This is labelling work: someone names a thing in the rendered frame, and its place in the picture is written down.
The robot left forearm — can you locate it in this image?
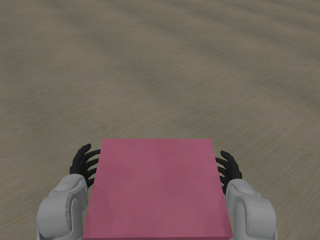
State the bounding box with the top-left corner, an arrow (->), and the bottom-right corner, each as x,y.
36,174 -> 89,240

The robot right forearm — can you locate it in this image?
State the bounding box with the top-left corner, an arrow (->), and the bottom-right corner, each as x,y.
225,178 -> 278,240

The right robot hand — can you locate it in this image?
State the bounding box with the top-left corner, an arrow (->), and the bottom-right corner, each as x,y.
215,150 -> 242,196

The left robot hand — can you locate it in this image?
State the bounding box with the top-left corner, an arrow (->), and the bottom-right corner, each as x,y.
69,143 -> 101,189

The carton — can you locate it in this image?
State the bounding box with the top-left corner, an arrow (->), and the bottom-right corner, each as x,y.
82,138 -> 233,240

